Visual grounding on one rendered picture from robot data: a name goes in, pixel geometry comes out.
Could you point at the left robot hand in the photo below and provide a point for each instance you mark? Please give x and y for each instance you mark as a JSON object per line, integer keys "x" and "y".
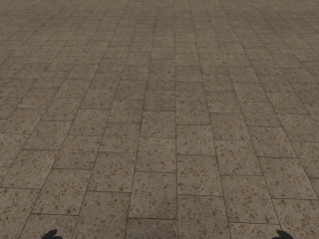
{"x": 50, "y": 235}

